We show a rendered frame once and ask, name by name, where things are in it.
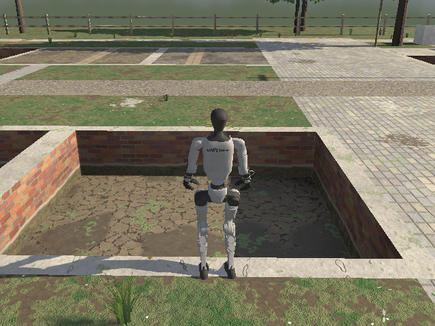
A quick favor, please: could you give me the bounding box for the robot right shin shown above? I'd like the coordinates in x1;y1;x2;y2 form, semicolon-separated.
225;223;236;270

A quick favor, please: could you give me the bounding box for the left robot forearm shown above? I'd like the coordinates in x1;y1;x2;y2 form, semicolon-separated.
184;163;193;182

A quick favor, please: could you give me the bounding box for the robot right hand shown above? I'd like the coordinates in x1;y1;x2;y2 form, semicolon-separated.
235;179;251;191

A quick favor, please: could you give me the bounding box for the right robot forearm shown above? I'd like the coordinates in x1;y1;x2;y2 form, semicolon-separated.
241;165;251;183

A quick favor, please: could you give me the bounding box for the robot left hand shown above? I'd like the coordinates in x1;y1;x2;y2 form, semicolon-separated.
183;179;199;190

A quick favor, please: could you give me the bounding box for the right robot thigh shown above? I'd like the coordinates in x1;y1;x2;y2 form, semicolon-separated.
223;189;241;235

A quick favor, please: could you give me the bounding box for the robot left upper arm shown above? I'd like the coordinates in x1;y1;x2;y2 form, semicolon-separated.
186;137;204;174

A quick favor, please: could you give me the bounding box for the robot right upper arm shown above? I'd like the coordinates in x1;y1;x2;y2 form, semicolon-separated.
232;138;249;175

